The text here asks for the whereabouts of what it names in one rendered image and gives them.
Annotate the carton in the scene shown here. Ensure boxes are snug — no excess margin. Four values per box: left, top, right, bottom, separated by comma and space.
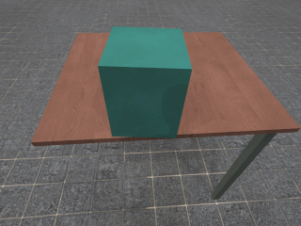
98, 26, 192, 138

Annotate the table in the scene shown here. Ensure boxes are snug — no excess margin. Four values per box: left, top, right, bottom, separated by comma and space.
31, 32, 301, 200

